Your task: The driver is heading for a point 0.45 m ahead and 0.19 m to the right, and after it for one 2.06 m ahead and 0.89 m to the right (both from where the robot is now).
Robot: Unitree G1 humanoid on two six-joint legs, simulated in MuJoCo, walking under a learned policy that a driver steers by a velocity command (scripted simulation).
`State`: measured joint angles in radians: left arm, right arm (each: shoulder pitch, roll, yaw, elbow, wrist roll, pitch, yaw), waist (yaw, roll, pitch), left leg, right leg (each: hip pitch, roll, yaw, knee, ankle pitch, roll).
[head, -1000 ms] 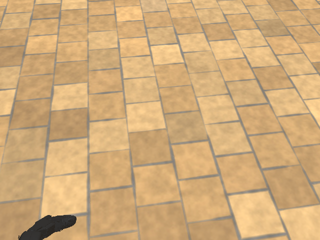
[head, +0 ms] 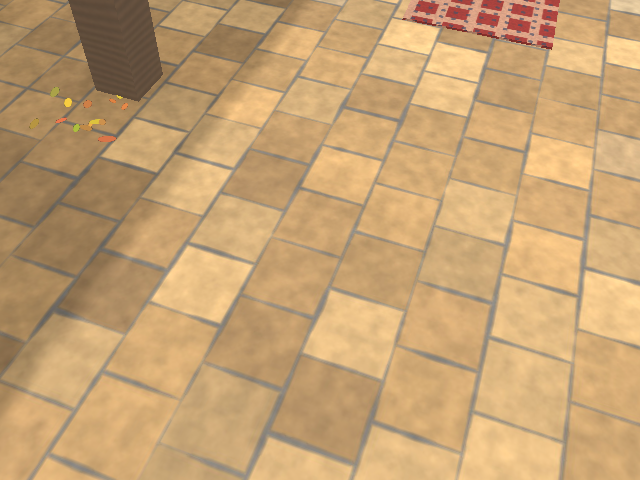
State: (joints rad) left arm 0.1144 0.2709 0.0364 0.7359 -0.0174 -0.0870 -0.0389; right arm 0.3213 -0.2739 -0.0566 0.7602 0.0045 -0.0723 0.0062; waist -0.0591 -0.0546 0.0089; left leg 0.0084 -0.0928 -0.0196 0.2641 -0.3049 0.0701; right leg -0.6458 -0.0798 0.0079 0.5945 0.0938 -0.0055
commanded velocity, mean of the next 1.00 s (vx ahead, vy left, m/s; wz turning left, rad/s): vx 0.43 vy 0.00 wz -0.50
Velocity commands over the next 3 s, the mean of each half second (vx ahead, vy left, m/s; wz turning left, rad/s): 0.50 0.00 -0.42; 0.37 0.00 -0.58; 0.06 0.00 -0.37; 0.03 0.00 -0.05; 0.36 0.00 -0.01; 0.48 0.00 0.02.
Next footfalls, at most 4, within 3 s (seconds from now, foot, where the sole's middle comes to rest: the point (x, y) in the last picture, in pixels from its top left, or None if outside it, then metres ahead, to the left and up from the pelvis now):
0.10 right None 0.24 -0.13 -0.78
0.60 left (301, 451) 0.55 0.02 -0.78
1.06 right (446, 420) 0.60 -0.30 -0.78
1.44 left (344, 370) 0.72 -0.09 -0.78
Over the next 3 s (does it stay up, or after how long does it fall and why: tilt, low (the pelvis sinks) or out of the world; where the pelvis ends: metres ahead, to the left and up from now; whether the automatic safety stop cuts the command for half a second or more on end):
stays up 0.99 -0.48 0.01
